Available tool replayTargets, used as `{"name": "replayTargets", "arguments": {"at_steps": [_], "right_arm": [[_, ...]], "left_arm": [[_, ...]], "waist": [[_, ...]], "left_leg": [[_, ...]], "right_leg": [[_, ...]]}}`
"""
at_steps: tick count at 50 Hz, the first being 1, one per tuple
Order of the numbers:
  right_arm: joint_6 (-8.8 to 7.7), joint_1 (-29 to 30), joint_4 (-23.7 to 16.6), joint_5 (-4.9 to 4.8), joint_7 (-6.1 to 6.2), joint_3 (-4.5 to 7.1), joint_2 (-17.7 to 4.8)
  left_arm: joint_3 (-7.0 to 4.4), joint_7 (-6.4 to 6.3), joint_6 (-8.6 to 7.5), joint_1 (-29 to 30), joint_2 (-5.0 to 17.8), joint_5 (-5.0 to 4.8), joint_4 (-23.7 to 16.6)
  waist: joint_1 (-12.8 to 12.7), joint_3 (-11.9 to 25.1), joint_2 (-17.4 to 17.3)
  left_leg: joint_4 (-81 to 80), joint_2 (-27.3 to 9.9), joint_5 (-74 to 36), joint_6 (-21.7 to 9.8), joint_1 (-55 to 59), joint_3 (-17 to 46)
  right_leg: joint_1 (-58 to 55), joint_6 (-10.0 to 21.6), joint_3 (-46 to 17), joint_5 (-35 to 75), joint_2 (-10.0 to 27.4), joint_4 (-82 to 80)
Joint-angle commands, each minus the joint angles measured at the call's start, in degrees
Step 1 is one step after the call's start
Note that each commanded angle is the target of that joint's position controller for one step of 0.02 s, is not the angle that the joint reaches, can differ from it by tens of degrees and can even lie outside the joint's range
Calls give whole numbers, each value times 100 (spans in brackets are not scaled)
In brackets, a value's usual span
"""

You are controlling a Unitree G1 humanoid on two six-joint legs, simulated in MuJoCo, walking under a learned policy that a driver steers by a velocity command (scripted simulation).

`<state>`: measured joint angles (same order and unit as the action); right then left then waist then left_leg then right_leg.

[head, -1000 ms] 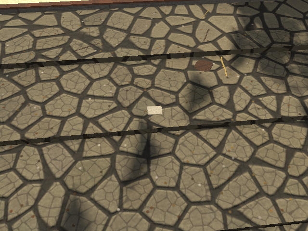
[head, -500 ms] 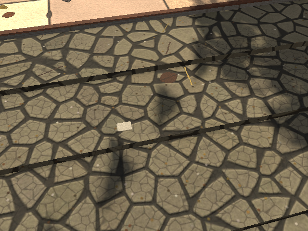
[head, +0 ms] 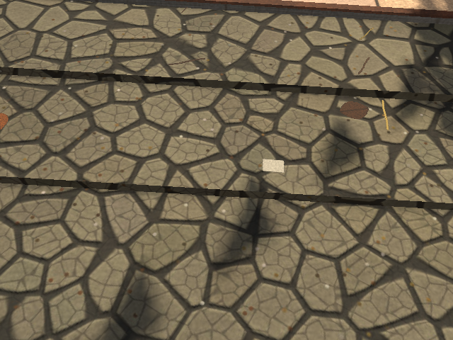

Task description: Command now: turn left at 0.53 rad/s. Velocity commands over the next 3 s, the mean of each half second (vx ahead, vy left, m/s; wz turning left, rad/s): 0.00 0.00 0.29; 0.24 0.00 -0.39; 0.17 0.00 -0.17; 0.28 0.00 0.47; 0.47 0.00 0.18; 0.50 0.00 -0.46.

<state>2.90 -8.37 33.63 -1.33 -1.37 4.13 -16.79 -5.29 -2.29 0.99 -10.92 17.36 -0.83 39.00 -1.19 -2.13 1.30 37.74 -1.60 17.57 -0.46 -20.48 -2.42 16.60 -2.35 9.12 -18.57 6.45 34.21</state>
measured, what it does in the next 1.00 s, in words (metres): walks ahead: right foot, then right foot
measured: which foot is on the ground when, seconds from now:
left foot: down 0.00-0.98, up 1.00-1.00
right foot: down 0.00-0.00, up 0.02-0.46, down 0.48-0.66, up 0.68-0.96, down 0.98-1.00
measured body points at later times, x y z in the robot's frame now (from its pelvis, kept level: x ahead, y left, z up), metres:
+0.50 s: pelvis +0.00 +0.02 +0.01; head +0.02 +0.03 +0.46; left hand +0.09 +0.31 -0.10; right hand +0.21 -0.20 -0.08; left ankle +0.00 +0.10 -0.73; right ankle +0.01 -0.13 -0.73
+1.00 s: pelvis +0.10 -0.08 -0.01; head +0.12 -0.10 +0.44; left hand +0.32 +0.17 -0.07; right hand +0.13 -0.38 -0.13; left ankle +0.00 +0.10 -0.71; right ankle +0.14 -0.18 -0.73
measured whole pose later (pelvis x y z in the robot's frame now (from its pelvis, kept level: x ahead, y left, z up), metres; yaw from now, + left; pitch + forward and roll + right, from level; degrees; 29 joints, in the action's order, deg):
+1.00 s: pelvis +0.10 -0.08 -0.01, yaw -6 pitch +2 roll +2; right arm -2.9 -19.0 41.2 -0.3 -0.3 5.2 -18.9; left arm -3.2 1.6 -1.4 -9.5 17.1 -1.5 35.5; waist 3.3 -0.1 -0.8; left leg 38.7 -6.3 27.1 2.4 -9.4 -6.3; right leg 25.7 3.3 2.4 -15.0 2.0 39.1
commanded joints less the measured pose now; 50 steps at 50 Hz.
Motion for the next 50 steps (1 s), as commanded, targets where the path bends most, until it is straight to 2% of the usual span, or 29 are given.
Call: {"name": "replayTargets", "arguments": {"at_steps": [1,2,3,4,5,6,9,13,20,23,24,25,26,27,28,30,32,33,34,35,36,37,39,41,43,46,48,49,50], "right_arm": [[-96,-723,-401,96,139,457,-1525],[-248,-796,-514,333,50,409,-1613],[-365,-654,-477,376,5,358,-1443],[-408,-398,-418,268,37,314,-1275],[-378,-177,-434,144,101,266,-1096],[-336,37,-451,76,147,207,-987],[-334,23,-422,151,238,110,-792],[-315,-110,-297,175,297,73,-718],[-277,-45,-160,216,195,38,-679],[-312,49,-4,210,173,-123,-283],[-371,-172,77,252,164,-126,-279],[-434,-390,75,358,145,-96,-373],[-463,-400,32,371,148,-44,-457],[-450,-70,-1,365,188,-6,-592],[-412,76,-61,326,235,22,-553],[-304,21,-138,301,287,31,-409],[-329,-175,-164,216,267,77,-412],[-394,-451,-116,165,249,102,-467],[-470,-834,-18,134,223,162,-673],[-547,-939,63,135,221,250,-928],[-635,-1102,116,175,249,251,-911],[-700,-1051,146,163,268,227,-836],[-728,-721,135,64,259,190,-692],[-724,-503,159,91,221,217,-762],[-725,-378,196,76,170,267,-896],[-685,-475,313,-35,97,317,-1065],[-672,-563,356,-1,84,254,-909],[-690,-606,329,113,87,143,-579],[-749,-433,-71,322,115,-33,-7]], "left_arm": [[-27,46,-40,-99,194,313,-456],[-60,8,-95,491,431,254,-665],[-115,-24,-83,670,631,92,-644],[-131,-59,-67,615,666,82,-570],[-148,-114,-49,512,661,146,-425],[-163,-127,-24,372,688,171,-357],[-96,-72,-10,174,486,104,-169],[-9,-68,-1,401,328,89,-165],[18,13,-80,450,344,38,-116],[118,118,-160,27,119,67,114],[110,127,-177,53,296,135,86],[34,106,-175,139,721,141,-24],[-47,122,-162,284,914,46,32],[-31,152,-166,353,753,7,-58],[5,152,-182,382,641,31,-72],[50,129,-206,299,514,18,-94],[86,109,-234,143,393,-8,-156],[109,102,-267,243,331,-31,-272],[132,115,-316,406,224,-79,-418],[135,139,-343,653,228,-107,-581],[89,151,-345,840,397,-98,-689],[60,169,-343,713,407,-129,-702],[87,229,-330,488,315,-123,-647],[156,324,-326,508,185,-45,-639],[210,415,-312,448,95,-29,-626],[162,451,-273,200,254,-62,-612],[-13,406,-217,-527,516,-55,-401],[-212,352,-207,-1336,879,-108,-218],[-320,275,-254,-1696,1694,-59,-306]], "waist": [[104,714,-1936],[504,1243,-1685],[484,1048,-1049],[279,755,-838],[166,715,-605],[33,719,-662],[-3,990,-708],[143,889,-818],[296,506,-978],[10,615,-723],[97,677,-536],[358,730,-11],[497,673,565],[289,553,563],[274,529,605],[307,480,568],[357,116,128],[460,-14,-187],[565,-32,-655],[574,-186,-1042],[664,-250,-838],[528,-246,-651],[372,-165,-615],[364,-38,-659],[337,103,-723],[224,212,-665],[-139,418,-455],[-519,705,130],[-390,718,1874]], "left_leg": [[-1367,-1524,-3857,-1009,2251,2652],[-1632,-2274,-4202,-2123,1825,3669],[-1725,-1994,-3612,-2051,1668,3234],[-1681,-1635,-3105,-1687,1490,2767],[-1630,-1358,-2752,-1388,1425,2496],[-1633,-1200,-2855,-1262,1210,2229],[-1659,-1006,-3072,-1209,1200,1883],[-1759,-939,-2351,-1182,1329,1896],[-1814,-879,-1175,-1302,846,2228],[-1605,-689,-1329,-981,707,1906],[-1516,-540,-1204,-723,588,1774],[-1234,-203,-767,-487,447,1454],[-1188,200,-542,-277,580,942],[-939,296,-486,-156,782,722],[-800,293,-556,-149,889,607],[-766,339,502,-239,896,491],[-1100,79,1893,-510,831,874],[-1480,-322,2400,-752,1086,1464],[-2116,-1031,2909,-1122,1508,2525],[-2599,-1830,3010,-1547,1583,3496],[-2757,-2185,2742,-1797,1588,3926],[-2728,-2261,2407,-1789,1732,3825],[-2777,-1866,1543,-1395,1854,2735],[-2795,-1388,263,-1070,1400,1439],[-2684,-1059,-238,-897,884,549],[-2307,-1211,148,-799,724,259],[-1176,-1081,-286,-554,275,-144],[541,-737,-663,-234,-272,-651],[3113,34,1535,290,-2200,-586]], "right_leg": [[2078,-116,107,-1844,-162,2561],[2496,-212,-1059,-2345,-632,3601],[2583,-172,-1335,-1930,-543,3945],[2649,-108,-1372,-1367,-460,3805],[2603,-119,-1424,-909,-374,3629],[2350,-157,-1395,-587,-380,3533],[1873,-248,-1317,-60,-502,3406],[1647,-321,-1354,79,-430,2307],[553,-222,-1218,-399,-449,637],[-577,-66,-1131,1013,-437,-1137],[-950,41,-1394,1662,-250,-1178],[-1108,225,-1739,2755,123,-863],[-656,497,-1799,2283,76,-699],[-237,594,-1926,1745,21,-859],[-21,598,-2060,1548,48,-953],[293,640,-2108,115,-139,-932],[991,666,-1985,-1657,-425,-634],[1520,610,-1801,-1777,-572,-171],[2069,530,-1474,-1304,-729,664],[2525,472,-1206,-953,-577,1622],[2941,478,-1492,-1224,-326,2507],[3258,494,-1655,-1155,-192,2952],[3254,451,-1617,-695,24,2799],[2394,355,-1193,-131,58,2123],[1361,279,-848,144,-65,1375],[473,351,-453,539,-345,534],[-693,583,-111,328,-800,253],[-1696,836,-627,233,-704,-60],[-2452,1680,-3851,-355,806,-1168]]}}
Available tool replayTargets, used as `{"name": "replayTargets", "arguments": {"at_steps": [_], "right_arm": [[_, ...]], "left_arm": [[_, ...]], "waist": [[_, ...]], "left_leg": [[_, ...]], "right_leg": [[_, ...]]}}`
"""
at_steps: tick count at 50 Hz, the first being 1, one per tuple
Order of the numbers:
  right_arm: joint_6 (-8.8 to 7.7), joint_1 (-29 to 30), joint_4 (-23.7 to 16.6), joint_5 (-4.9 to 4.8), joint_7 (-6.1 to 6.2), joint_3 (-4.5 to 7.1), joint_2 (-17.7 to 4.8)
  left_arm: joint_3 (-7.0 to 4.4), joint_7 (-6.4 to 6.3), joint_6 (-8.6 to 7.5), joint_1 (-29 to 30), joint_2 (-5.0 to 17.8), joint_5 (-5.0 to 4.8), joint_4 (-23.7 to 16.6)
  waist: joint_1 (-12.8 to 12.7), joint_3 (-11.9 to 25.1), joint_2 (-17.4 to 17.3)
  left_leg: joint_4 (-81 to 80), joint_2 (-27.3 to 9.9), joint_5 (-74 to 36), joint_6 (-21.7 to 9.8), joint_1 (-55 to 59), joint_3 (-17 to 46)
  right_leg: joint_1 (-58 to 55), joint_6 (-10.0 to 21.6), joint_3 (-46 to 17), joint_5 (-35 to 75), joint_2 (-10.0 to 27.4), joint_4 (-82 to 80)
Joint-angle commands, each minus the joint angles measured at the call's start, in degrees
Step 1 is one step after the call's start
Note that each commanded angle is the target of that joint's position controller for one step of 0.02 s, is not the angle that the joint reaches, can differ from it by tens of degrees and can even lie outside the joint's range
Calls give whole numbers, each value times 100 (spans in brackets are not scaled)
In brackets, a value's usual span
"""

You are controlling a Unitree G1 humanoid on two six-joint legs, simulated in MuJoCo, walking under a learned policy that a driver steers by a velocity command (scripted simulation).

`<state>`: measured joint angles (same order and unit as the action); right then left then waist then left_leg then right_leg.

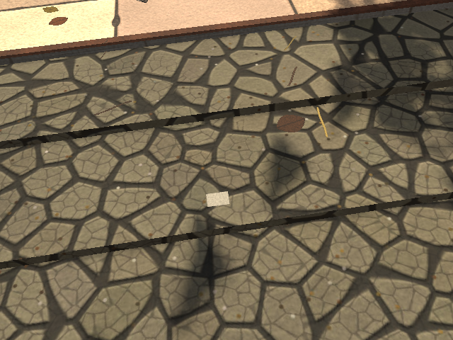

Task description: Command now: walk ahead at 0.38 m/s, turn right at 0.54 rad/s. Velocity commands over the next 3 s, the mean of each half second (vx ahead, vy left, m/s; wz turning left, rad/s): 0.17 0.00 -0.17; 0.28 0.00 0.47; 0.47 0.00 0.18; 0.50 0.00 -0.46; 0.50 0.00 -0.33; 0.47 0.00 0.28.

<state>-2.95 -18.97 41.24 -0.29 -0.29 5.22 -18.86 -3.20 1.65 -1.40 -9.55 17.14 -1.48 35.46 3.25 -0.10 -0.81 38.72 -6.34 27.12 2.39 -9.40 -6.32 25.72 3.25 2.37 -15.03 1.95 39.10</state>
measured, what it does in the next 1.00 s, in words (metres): climbs: left foot 0.04 m higher, then right foot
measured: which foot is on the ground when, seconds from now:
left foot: up 0.00-0.38, down 0.40-0.76, up 0.78-1.00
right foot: down 0.00-0.50, up 0.52-0.74, down 0.76-1.00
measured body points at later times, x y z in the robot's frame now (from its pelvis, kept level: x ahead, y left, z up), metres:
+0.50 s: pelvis +0.16 -0.04 +0.03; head +0.20 -0.05 +0.48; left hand +0.29 +0.23 -0.08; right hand +0.34 -0.29 -0.07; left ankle +0.29 +0.07 -0.68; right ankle +0.06 -0.10 -0.71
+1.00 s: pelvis +0.24 -0.05 +0.03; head +0.24 -0.06 +0.48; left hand +0.22 +0.22 -0.08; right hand +0.47 -0.27 -0.04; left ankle +0.24 +0.09 -0.55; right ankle +0.21 -0.17 -0.71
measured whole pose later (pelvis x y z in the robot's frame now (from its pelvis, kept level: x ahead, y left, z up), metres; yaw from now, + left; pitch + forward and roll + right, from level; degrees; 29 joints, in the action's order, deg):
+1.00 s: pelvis +0.24 -0.05 +0.03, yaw +13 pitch +2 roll +0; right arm 2.2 -12.0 32.2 -1.0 0.5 3.5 -16.7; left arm -1.4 -2.9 -2.4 -23.8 13.9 1.7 44.0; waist -1.7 3.4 -1.3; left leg 84.8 -0.3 10.8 4.4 -47.0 3.0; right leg 8.0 1.9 6.6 -31.8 1.8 24.3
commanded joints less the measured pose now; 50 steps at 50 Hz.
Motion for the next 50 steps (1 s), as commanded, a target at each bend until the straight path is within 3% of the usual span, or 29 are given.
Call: {"name": "replayTargets", "arguments": {"at_steps": [1,2,3,4,6,10,16,19,21,22,24,25,26,27,28,29,31,33,35,37,38,39,40,41,42,43,45,47,50], "right_arm": [[-312,681,-1023,-29,33,-99,-187],[-377,952,-1027,-233,24,-18,-551],[-400,979,-968,-157,31,-25,-614],[-371,894,-818,23,70,-27,-565],[-233,753,-658,133,35,7,-543],[-41,814,-464,127,53,-113,-160],[41,1749,-571,45,-96,-289,246],[50,1787,-592,-5,-146,-211,13],[36,1664,-635,17,-160,-137,-165],[34,1827,-621,39,-168,-34,-451],[87,1262,-454,-59,-153,-39,-66],[112,775,-291,-72,-127,2,-85],[148,95,-126,-74,-71,81,-201],[153,-453,-26,-14,28,152,-445],[127,165,-335,148,129,115,-514],[92,618,-536,61,182,69,-409],[76,1039,-640,-198,167,-23,-167],[177,1391,-799,-70,178,61,-443],[247,1627,-901,-70,192,147,-713],[310,1959,-1059,-139,205,82,-446],[358,1988,-1100,-109,224,28,-160],[382,1511,-979,-73,193,-55,234],[383,1035,-1047,-118,117,-112,476],[401,693,-1460,-344,53,-181,489],[377,936,-1470,-352,154,-98,-72],[405,908,-1300,-172,245,23,-453],[473,599,-1164,25,221,72,-598],[459,677,-1212,-3,135,6,-346],[425,1198,-1491,-115,-3,-139,-16]], "left_arm": [[-478,-37,-167,-1646,1722,67,-254],[-360,-7,-260,-1368,1289,107,-251],[-276,-5,-283,-1152,1003,114,-255],[-221,-30,-249,-788,855,133,-309],[-138,-113,-211,-385,713,192,-350],[-115,-289,-174,-570,701,171,-96],[-35,-450,76,-782,554,154,273],[-71,-380,107,-818,686,195,422],[-125,-399,169,-696,819,124,431],[-144,-477,218,-1179,826,122,468],[-205,-604,271,-693,1034,124,398],[-218,-638,251,-368,1022,115,288],[-229,-640,186,8,983,142,172],[-106,-536,138,284,577,290,-29],[-35,-361,49,-151,360,241,-25],[-44,-225,16,-163,438,112,-33],[-34,-118,-75,-325,380,207,-16],[-17,-132,-108,-617,261,206,207],[-69,-160,-20,-942,386,87,250],[-151,-220,144,-1858,487,-12,577],[-187,-241,186,-2544,448,28,946],[-186,-207,174,-2661,263,49,1103],[-90,-182,177,-2179,232,196,763],[-187,-182,171,-817,1104,353,283],[-250,-270,52,-25,1165,317,36],[-102,-351,-36,156,725,286,44],[-19,-428,-181,89,613,309,48],[-12,-495,-290,-393,582,337,176],[-47,-528,-246,-1037,604,328,336]], "waist": [[-880,1006,1643],[-821,518,985],[-685,284,775],[-486,239,431],[-224,291,569],[-227,468,428],[-587,331,654],[-585,186,711],[-439,159,663],[-698,346,99],[-251,598,212],[-2,743,267],[412,971,179],[653,1235,-981],[186,1831,-734],[-13,1305,-250],[-434,495,54],[-665,541,-251],[-956,851,-831],[-1384,821,-902],[-1623,733,-426],[-1504,842,639],[-992,795,1122],[-55,105,1992],[38,-567,1846],[85,-788,1001],[155,-554,578],[-31,-329,470],[-373,-218,391]], "left_leg": [[3933,869,689,27,-4263,976],[4123,531,194,-84,-4670,1143],[3832,312,-321,-166,-4487,1094],[3458,104,-724,-146,-4028,1077],[2998,59,-1101,-41,-3166,936],[2222,323,-1838,145,-2825,700],[88,345,-2490,106,-2398,596],[-100,496,-1947,-171,-2080,411],[-562,669,-1828,-406,-1921,288],[-472,833,-2135,-549,-1520,315],[-730,1179,-2248,-695,-930,164],[-885,1227,-2643,-841,-216,242],[-1165,1004,-3291,-1185,714,595],[-1603,-299,-4497,-1945,1982,2459],[-1806,-1092,-3301,-2244,1659,3714],[-2060,-925,-1693,-2079,774,3610],[-2200,-430,-905,-1553,-149,2907],[-2108,103,-1550,-1252,-1160,2164],[-2129,119,-1502,-1155,-1787,2251],[-1571,346,-706,-770,-2436,2087],[-649,826,-155,-450,-3004,1588],[1303,1364,558,-286,-3728,1020],[2778,1392,754,-226,-4392,1381],[3498,934,409,-220,-5212,1493],[4162,544,-229,-189,-5251,1534],[4723,488,-724,-77,-5110,1488],[5199,511,-1343,172,-4373,1284],[5187,546,-1861,270,-4097,1074],[4095,334,-1714,258,-4546,996]], "right_leg": [[-3660,1887,-5460,-1618,1965,-2896],[-3476,1776,-4879,-1205,1972,-2806],[-3071,1541,-3988,-207,1710,-2482],[-2584,1277,-3181,928,1440,-2236],[-1874,1053,-2198,2832,1073,-2224],[-1888,869,-1230,4623,755,-2143],[-2231,384,-943,4213,783,-2099],[-2269,463,-963,4317,934,-1950],[-2490,464,-908,4654,883,-1470],[-2397,150,-727,5364,614,-1272],[-2230,-160,-414,5986,458,-629],[-1728,-358,-256,6044,283,-59],[-967,-675,-40,5105,-137,1084],[764,-944,-216,-547,-828,3028],[727,-821,-1344,-1676,-564,3904],[677,-648,-1464,-1511,-301,3773],[588,-461,-913,-1402,-72,2321],[-623,-567,-302,-1228,-347,1232],[-1817,-626,-266,-949,-276,443],[-2796,-509,-155,-627,-89,-728],[-3608,-496,161,39,-171,-1444],[-4148,-535,-317,-142,195,-1072],[-3663,-195,-1732,-1390,1330,-1119],[-2353,772,-3998,-3595,2464,-2819],[-1378,1011,-4578,-4192,2659,-3454],[-1026,825,-3689,-3239,2387,-3246],[-707,484,-2111,-1864,1676,-2915],[-967,325,-1063,-1102,1279,-2761],[-2074,478,-644,-965,1315,-2676]]}}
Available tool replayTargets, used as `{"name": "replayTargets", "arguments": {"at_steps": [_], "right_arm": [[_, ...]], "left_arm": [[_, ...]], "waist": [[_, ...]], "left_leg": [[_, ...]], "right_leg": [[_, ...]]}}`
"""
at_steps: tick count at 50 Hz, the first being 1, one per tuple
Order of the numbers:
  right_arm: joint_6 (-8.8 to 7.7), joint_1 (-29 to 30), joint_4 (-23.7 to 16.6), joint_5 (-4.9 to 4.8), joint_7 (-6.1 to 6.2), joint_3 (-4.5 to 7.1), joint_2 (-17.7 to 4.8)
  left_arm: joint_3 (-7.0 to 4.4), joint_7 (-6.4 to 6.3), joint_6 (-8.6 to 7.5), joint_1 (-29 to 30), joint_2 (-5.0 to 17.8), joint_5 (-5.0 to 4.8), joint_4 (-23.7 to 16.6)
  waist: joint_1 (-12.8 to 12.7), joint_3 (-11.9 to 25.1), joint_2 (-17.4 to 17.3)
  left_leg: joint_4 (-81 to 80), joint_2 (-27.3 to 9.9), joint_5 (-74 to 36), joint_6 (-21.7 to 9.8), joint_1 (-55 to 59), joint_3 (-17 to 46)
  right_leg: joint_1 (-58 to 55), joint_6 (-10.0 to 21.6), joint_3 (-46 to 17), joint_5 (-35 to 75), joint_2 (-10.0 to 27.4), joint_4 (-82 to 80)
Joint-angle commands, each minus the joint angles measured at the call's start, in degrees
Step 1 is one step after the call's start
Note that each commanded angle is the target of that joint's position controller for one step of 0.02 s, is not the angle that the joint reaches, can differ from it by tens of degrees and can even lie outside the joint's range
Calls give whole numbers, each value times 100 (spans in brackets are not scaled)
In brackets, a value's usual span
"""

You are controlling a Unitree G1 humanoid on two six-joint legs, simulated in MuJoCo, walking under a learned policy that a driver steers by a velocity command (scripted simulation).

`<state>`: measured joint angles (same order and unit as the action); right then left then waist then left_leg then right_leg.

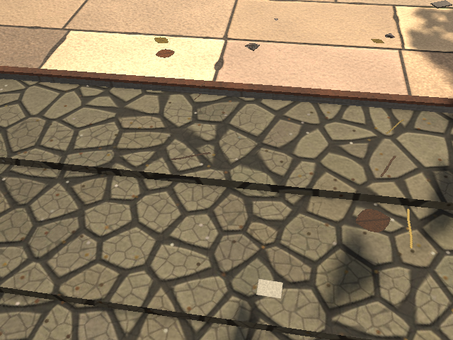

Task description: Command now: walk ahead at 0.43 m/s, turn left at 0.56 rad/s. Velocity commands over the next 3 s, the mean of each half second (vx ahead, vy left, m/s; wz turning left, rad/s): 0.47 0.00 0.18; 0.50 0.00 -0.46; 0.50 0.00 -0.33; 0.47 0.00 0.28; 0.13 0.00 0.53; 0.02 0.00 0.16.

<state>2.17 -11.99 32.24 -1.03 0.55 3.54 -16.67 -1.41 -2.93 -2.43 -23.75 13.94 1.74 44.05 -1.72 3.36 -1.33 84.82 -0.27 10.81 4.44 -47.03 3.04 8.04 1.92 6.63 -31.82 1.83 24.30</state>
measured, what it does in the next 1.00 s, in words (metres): climbs: left foot, then right foot 0.03 m higher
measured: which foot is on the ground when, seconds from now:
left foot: up 0.00-0.18, down 0.20-0.74, up 0.76-1.00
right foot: down 0.00-0.20, up 0.22-0.64, down 0.66-1.00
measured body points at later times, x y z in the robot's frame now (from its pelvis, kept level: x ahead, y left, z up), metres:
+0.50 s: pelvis +0.21 +0.10 +0.03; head +0.23 +0.12 +0.48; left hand +0.37 +0.36 -0.07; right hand +0.25 -0.17 -0.08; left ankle +0.12 +0.18 -0.71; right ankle +0.36 -0.07 -0.62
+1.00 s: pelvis +0.49 +0.09 +0.04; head +0.52 +0.09 +0.49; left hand +0.65 +0.34 -0.07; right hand +0.63 -0.20 -0.03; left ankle +0.61 +0.23 -0.64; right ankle +0.50 +0.00 -0.70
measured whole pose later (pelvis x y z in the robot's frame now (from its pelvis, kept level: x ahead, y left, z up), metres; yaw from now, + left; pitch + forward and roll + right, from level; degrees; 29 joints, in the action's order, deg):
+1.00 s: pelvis +0.49 +0.09 +0.04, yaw -13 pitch +1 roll -2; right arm -3.7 -5.4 35.5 -0.1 -0.3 0.9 -16.6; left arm -3.7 0.3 -1.6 -15.4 15.6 -0.6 40.6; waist -1.9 -2.7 -1.3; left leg 53.6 -6.1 20.4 4.4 -35.1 2.9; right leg 14.2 4.6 -5.2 -26.9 -7.0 22.2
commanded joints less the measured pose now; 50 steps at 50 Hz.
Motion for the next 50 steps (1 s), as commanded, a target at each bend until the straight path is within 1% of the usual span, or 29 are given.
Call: {"name": "replayTargets", "arguments": {"at_steps": [1,4,7,8,9,10,11,12,13,14,15,17,19,22,24,30,33,34,35,36,37,38,39,40,41,43,45,47,50], "right_arm": [[-90,720,-699,-45,-152,-5,-173],[-95,1209,-932,-78,-314,-138,90],[-116,855,-732,-60,-328,-99,-49],[-136,572,-629,-49,-319,-43,-171],[-165,-84,-408,-39,-307,51,-288],[-177,-1484,95,-79,-281,279,-716],[-191,-2188,286,-94,-221,461,-1433],[-323,-2315,209,-81,-202,413,-1539],[-517,-1669,128,58,-235,261,-1264],[-613,-1260,125,101,-254,197,-1073],[-652,-949,177,59,-264,117,-758],[-717,-534,230,88,-239,19,-375],[-833,-576,357,132,-183,-8,-271],[-880,-943,625,196,-85,32,-335],[-857,-911,702,208,-15,21,-374],[-688,-1170,1032,83,131,84,-728],[-527,-1053,1058,97,226,165,-1039],[-442,-1463,1093,167,259,123,-898],[-422,-1781,1227,123,255,100,-959],[-492,-1701,1291,3,205,100,-1108],[-639,-1020,1070,-5,143,34,-901],[-802,-874,768,39,9,-87,-578],[-915,-331,555,-27,-60,-110,-551],[-954,-31,256,-143,-83,-108,-578],[-946,159,213,-93,-64,-120,-582],[-804,-137,302,-32,-75,-92,-567],[-672,-383,383,74,-113,-97,-475],[-604,-343,332,143,-98,-109,-445],[-514,-212,188,81,-44,-110,-408]], "left_arm": [[-259,-67,-85,303,1001,1,-504],[-392,-14,78,284,1360,-129,-404],[-437,121,102,363,1402,-214,-203],[-444,167,93,444,1408,-240,-133],[-432,206,96,634,1399,-263,-83],[-319,220,66,683,1151,-163,-111],[-157,218,-38,821,693,-115,-538],[-72,295,-230,1322,563,-139,-773],[-161,381,-350,1787,769,-434,-906],[-133,400,-407,1776,722,-520,-927],[-125,387,-414,1562,710,-420,-816],[-172,390,-303,1050,729,-366,-589],[-206,404,-153,1034,721,-379,-446],[-184,404,-88,1485,519,-344,-550],[-157,454,-122,1876,440,-324,-679],[-22,758,-180,2873,198,-319,-1115],[-168,788,-126,2458,533,-291,-1166],[-315,780,-116,2161,879,-315,-1053],[-415,777,-94,1716,956,-353,-971],[-524,751,-55,1010,984,-396,-817],[-587,691,19,123,972,-342,-507],[-578,574,32,-204,1117,-301,-351],[-549,511,0,-161,1068,-224,-469],[-541,506,-60,244,1059,-219,-558],[-509,477,-113,753,951,-245,-668],[-398,450,-146,1420,758,-226,-897],[-388,390,-123,1722,815,-241,-979],[-429,303,-85,1798,1015,-207,-1037],[-462,260,-8,1725,1168,-240,-1025]], "waist": [[13,-504,550],[-197,-563,863],[-46,-804,897],[118,-803,962],[534,-525,953],[1152,319,581],[1281,666,-771],[1240,1264,-955],[1002,593,-393],[714,22,-266],[475,-264,-99],[90,-405,-661],[72,-473,-435],[247,-657,-271],[324,-717,-295],[667,-1057,-219],[290,-461,-635],[272,-21,-359],[64,519,-288],[-382,952,-221],[-921,912,429],[-716,1582,699],[-772,1883,148],[-484,1473,54],[-245,1002,-142],[259,299,81],[554,-16,290],[619,-50,548],[676,151,900]], "left_leg": [[-1031,-360,53,67,-780,-31],[-2654,-512,1109,-17,152,-521],[-3656,-289,1791,-366,1293,-1037],[-4141,-182,1803,-535,1705,-1108],[-4854,102,1447,-698,2638,-1344],[-5055,510,1096,-843,4595,-1371],[-5497,-658,1814,-1549,6512,1192],[-6751,-1657,2729,-1959,6431,4045],[-7224,-2033,2524,-2002,5748,4140],[-7194,-2054,1817,-2021,4958,3476],[-7159,-1779,1281,-1903,4427,2584],[-7419,-1230,713,-1649,3781,1350],[-7564,-1131,-380,-1550,3840,660],[-7545,-1050,-1710,-1362,4114,-207],[-7640,-934,-1821,-1223,4162,-622],[-7590,-1358,-2865,-1048,5150,-1032],[-6421,-1445,-5904,-931,5901,-1221],[-5446,-1299,-7175,-821,5889,-1300],[-4480,-1314,-7300,-653,5163,-1217],[-3496,-1172,-6658,-457,4115,-1230],[-1573,-515,-2356,-176,2009,-926],[-350,-161,1898,-292,856,-179],[-254,-304,1959,-438,819,434],[-775,-388,1627,-497,546,426],[-1177,-566,1483,-508,615,320],[-1696,-671,1464,-402,1276,245],[-2153,-562,1412,-159,1976,-112],[-2502,-468,671,24,2311,-299],[-3432,-271,834,142,3170,-546]], "right_leg": [[-606,647,-983,742,1387,-1233],[-553,728,-624,757,1591,-1646],[-339,844,-256,1226,1689,-1753],[-375,822,-99,1840,1632,-1408],[-292,755,182,2951,1447,-550],[271,675,582,4294,1066,1236],[2787,105,564,2002,434,3526],[3647,80,-790,-278,-187,4719],[4133,111,-1229,345,30,5406],[4175,182,-1147,989,293,5425],[3986,158,-1055,1515,533,5251],[3374,15,-1063,2114,717,4849],[3380,-95,-1057,2452,635,4694],[3834,-185,-1238,2922,325,4096],[3699,-200,-1036,3472,182,3073],[3515,83,-349,3422,32,1105],[2778,407,62,2731,-448,949],[2003,534,436,2510,-832,1141],[557,694,375,2777,-880,1033],[-1180,889,118,3654,-824,513],[-3016,1341,-999,4382,-210,70],[-4054,1859,-2592,3960,963,475],[-3606,1920,-2988,3563,1169,266],[-2953,1800,-3362,2346,1172,-326],[-2138,1576,-3282,1897,1062,-640],[-417,1434,-2930,1541,799,-1022],[932,1307,-2454,1663,570,-1203],[1574,1140,-2071,1836,316,-1099],[1954,809,-1893,1428,108,-758]]}}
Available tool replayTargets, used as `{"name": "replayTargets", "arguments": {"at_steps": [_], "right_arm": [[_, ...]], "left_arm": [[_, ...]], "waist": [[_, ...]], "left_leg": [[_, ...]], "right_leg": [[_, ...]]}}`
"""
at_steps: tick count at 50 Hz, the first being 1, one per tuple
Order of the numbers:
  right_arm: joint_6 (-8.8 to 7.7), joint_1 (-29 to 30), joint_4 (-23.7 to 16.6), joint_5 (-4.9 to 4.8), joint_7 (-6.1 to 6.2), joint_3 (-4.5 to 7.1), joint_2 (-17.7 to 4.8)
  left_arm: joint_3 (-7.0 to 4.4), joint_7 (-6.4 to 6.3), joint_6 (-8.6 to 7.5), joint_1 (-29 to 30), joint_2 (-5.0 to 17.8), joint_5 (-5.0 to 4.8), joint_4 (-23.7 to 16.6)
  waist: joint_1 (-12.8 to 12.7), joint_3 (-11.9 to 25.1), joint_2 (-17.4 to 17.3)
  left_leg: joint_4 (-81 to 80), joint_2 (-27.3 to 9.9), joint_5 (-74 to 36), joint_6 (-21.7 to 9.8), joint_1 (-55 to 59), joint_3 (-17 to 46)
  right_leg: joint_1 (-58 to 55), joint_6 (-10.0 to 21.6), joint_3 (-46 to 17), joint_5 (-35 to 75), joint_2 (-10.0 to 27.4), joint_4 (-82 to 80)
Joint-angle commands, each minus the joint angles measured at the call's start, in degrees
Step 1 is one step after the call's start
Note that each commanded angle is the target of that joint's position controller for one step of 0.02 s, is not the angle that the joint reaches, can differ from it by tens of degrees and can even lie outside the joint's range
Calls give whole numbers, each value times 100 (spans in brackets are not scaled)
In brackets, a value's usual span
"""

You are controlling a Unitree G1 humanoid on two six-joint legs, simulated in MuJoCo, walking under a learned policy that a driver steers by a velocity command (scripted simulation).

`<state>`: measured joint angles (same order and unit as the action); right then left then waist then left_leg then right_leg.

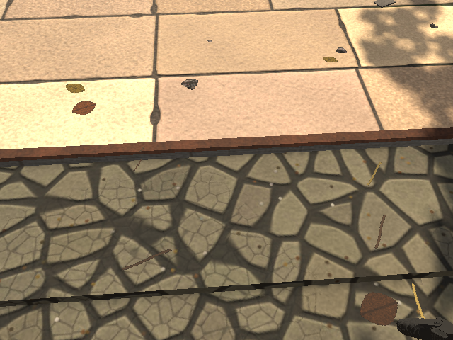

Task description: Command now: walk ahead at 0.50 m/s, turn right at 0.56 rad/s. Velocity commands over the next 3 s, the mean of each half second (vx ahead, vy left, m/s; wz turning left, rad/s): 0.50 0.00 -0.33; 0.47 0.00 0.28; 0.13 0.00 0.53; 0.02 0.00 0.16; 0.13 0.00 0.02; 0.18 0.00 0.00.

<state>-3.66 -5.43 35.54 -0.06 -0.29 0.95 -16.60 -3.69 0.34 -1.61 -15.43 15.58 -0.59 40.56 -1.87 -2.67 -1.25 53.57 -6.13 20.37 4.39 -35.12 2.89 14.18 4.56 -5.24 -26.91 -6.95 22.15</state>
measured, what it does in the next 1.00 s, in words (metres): walks ahead: left foot, then right foot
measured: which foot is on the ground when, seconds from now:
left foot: up 0.00-0.06, down 0.08-0.50, up 0.52-1.00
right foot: down 0.00-0.08, up 0.10-0.48, down 0.50-1.00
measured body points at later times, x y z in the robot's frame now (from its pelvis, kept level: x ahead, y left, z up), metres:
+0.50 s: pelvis +0.23 -0.03 +0.01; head +0.25 -0.03 +0.46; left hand +0.51 +0.13 -0.04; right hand +0.14 -0.29 -0.12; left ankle +0.12 +0.15 -0.72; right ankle +0.31 -0.15 -0.72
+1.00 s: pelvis +0.48 -0.06 +0.01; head +0.51 -0.06 +0.46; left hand +0.49 +0.20 -0.12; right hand +0.70 -0.27 -0.08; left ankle +0.65 +0.04 -0.68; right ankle +0.31 -0.15 -0.71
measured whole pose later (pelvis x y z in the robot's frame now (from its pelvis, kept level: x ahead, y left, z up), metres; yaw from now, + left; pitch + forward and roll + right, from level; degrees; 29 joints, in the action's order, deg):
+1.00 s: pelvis +0.48 -0.06 +0.01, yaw +2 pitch +2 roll -1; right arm -2.5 -4.5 37.8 -0.6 -3.7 1.4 -12.8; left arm -2.2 -1.9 -2.2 -20.6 13.5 0.1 47.9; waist -3.4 -2.2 -1.0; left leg 41.9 -0.9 6.5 -3.9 -38.7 -4.3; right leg -5.3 0.1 13.6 -22.8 0.9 18.4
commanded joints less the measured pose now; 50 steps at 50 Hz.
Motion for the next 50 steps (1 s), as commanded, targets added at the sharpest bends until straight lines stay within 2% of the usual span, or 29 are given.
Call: {"name": "replayTargets", "arguments": {"at_steps": [1,2,3,4,5,6,7,8,9,10,13,17,20,22,24,25,26,27,28,29,30,32,35,40,45,46,48,49,50], "right_arm": [[91,-998,-113,-70,62,205,-502],[69,-1731,145,-89,75,315,-595],[57,-2646,483,-105,109,417,-645],[3,-3517,767,-37,112,508,-700],[-51,-3308,554,125,113,434,-859],[-168,-1951,156,280,120,407,-1137],[-235,-1089,-1,71,122,327,-867],[-234,-811,41,-15,115,227,-575],[-218,-735,108,34,93,209,-531],[-198,-709,173,94,101,242,-626],[-260,-1355,508,87,220,236,-475],[-207,-1914,814,-27,209,261,-620],[-117,-2062,953,-121,132,321,-854],[-50,-2048,1040,-169,92,359,-935],[-9,-1888,1081,-182,78,365,-969],[-28,-1808,1027,-139,83,316,-822],[-90,-1733,722,39,85,142,-291],[-206,-2007,665,-77,85,61,-56],[-250,-1659,689,-215,51,204,-517],[-260,-1319,606,-261,19,239,-599],[-244,-1176,632,-201,32,241,-535],[-114,-1304,707,-161,22,279,-446],[48,-1229,697,-173,36,278,-257],[122,-660,489,-130,1,275,-187],[97,664,-106,-75,-234,63,181],[59,786,-226,-52,-297,57,196],[29,326,-256,-34,-373,186,-70],[37,-235,-152,-49,-384,270,-233],[28,-1174,36,-57,-353,437,-575]], "left_arm": [[-221,-65,-78,900,966,-30,-684],[-191,-29,-97,1088,821,-9,-743],[-111,-4,-118,1340,569,3,-868],[25,12,-159,1614,122,46,-1011],[164,61,-212,1398,-332,25,-1177],[177,112,-222,637,-288,-342,-1262],[106,82,-167,580,114,-384,-1187],[44,55,-91,439,338,-224,-1104],[-11,21,-33,386,447,-103,-1025],[-59,-4,-19,419,545,-90,-1013],[74,43,-45,874,211,-13,-1069],[224,171,-171,1698,-137,-33,-1211],[189,253,-222,1911,-31,-115,-1244],[125,276,-245,1799,147,-115,-1226],[-76,227,-257,809,492,-49,-913],[-221,165,-229,-138,778,-21,-644],[-329,73,-182,-1020,1324,106,-511],[-306,87,-202,-1140,1386,127,-492],[-204,94,-256,-899,952,76,-451],[-119,97,-288,-559,720,31,-440],[-58,111,-320,-163,536,43,-440],[-10,133,-415,193,290,108,-370],[-55,97,-548,110,320,141,-131],[-66,-34,-478,-159,414,177,188],[-100,-143,-282,-456,699,93,379],[-107,-178,-225,-477,778,86,407],[-117,-258,-118,-403,959,87,384],[-136,-315,-69,-284,1061,43,338],[-140,-352,-53,-87,1112,0,260]], "waist": [[776,820,873],[1135,981,772],[1535,992,584],[1991,985,-468],[1505,549,-1204],[368,241,-1519],[37,-552,-988],[-130,-767,-506],[-194,-657,-269],[-173,-618,-427],[217,-233,-206],[676,149,-251],[784,-33,-568],[675,-125,-692],[77,424,-577],[-361,1040,-405],[-559,1771,852],[-399,2209,1730],[-451,1589,1067],[-301,987,880],[-96,698,590],[217,415,768],[291,209,527],[179,-99,363],[-282,-541,241],[-266,-494,306],[53,80,693],[346,431,893],[855,903,891]], "left_leg": [[-487,370,-177,184,2259,-571],[-417,606,-273,170,3102,-978],[-803,611,-232,22,4136,-882],[-1634,212,253,-271,4886,-91],[-2893,-1092,1742,-911,4389,2666],[-4720,-2035,4096,-1895,2998,5443],[-4952,-2196,4509,-2083,1961,5339],[-4681,-1930,3569,-1854,1402,4334],[-4482,-1428,2607,-1564,1121,3218],[-4496,-989,1882,-1401,1029,2251],[-4319,-643,-7,-1453,1770,864],[-4368,-630,-1093,-1444,2836,234],[-4451,-794,-1201,-1432,3086,111],[-4264,-929,-1534,-1394,3273,102],[-3094,-693,-3393,-1179,3204,-271],[-1920,-456,-3485,-987,2583,-531],[204,78,-1339,-650,777,-726],[1608,707,1174,-512,-681,-24],[2243,414,861,-539,-1232,388],[2203,170,299,-612,-1306,307],[1991,-22,-216,-598,-1085,255],[1684,-196,-805,-537,-552,341],[1567,-104,-1160,-425,-672,448],[1009,53,-1869,-354,-1539,549],[-715,147,-1883,-542,-1202,-488],[-871,229,-1686,-610,-1053,-686],[-912,700,-1147,-810,-154,-1134],[-1101,955,-1052,-926,486,-1201],[-1612,1150,-1534,-1152,1742,-1061]], "right_leg": [[1371,440,-762,695,1000,-287],[1734,361,-700,368,1007,260],[2493,164,-651,237,854,1047],[3222,-171,-153,-131,207,3189],[4221,-182,-524,-725,-11,5065],[4507,33,-739,-195,339,6103],[4344,50,-643,325,646,6420],[4015,-37,-531,725,768,6402],[3569,-129,-454,889,823,6191],[3284,-245,-378,1089,836,5746],[3044,-424,-56,1966,956,4698],[2470,-469,566,2168,997,2533],[1887,-432,781,1924,891,1474],[1526,-245,800,1757,824,951],[53,63,984,1962,534,395],[-1332,239,698,2055,765,496],[-3124,711,-1292,2040,2186,466],[-3667,1342,-3441,948,2971,-408],[-3072,1246,-3078,430,2889,-579],[-2336,1059,-2213,519,2691,-681],[-1690,916,-1652,840,2412,-878],[-909,745,-783,1633,2074,-1242],[-685,713,-6,2815,2021,-1396],[-1181,664,616,3334,2149,-1462],[-1321,350,1358,4053,2117,-1496],[-1492,295,1456,4964,2177,-1238],[-1683,176,1679,7536,2131,-195],[-1693,110,1700,8317,2103,477],[-1323,-20,1752,8261,1945,1580]]}}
